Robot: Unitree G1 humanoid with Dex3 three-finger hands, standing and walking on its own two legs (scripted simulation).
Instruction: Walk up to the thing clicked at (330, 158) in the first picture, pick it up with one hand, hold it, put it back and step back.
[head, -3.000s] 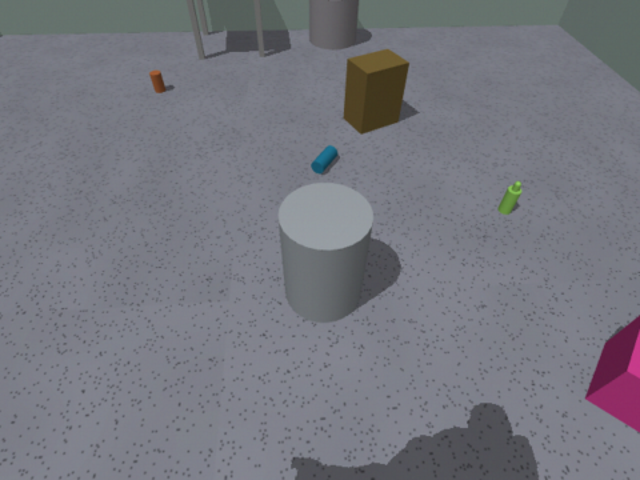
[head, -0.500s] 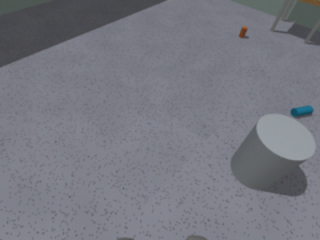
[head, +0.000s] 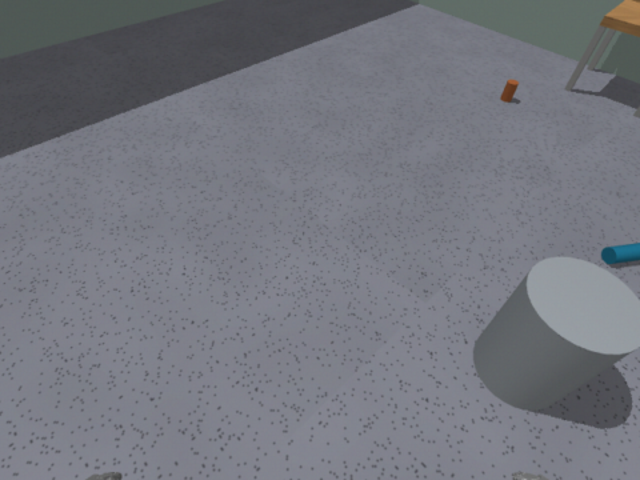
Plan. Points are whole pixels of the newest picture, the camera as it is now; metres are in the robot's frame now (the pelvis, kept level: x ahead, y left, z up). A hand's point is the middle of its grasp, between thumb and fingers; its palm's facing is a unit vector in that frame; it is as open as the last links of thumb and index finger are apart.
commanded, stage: walk up
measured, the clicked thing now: (625, 253) +1.10 -1.28 -0.74
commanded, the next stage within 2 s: stand in 0.06 s
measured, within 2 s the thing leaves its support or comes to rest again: neither
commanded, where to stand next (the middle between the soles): +0.05 -0.02 m, yaw -3 degrees
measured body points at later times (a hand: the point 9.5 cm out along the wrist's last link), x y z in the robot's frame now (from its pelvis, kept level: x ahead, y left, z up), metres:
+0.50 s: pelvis +0.00 -0.01 +0.01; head +0.01 -0.01 +0.46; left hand +0.08 +0.29 -0.12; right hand +0.07 -0.31 -0.13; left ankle +0.03 +0.13 -0.74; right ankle +0.00 -0.14 -0.74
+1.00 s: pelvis +0.01 -0.01 +0.01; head +0.02 -0.02 +0.46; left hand +0.09 +0.29 -0.12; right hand +0.07 -0.32 -0.13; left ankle +0.03 +0.13 -0.74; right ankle +0.00 -0.14 -0.74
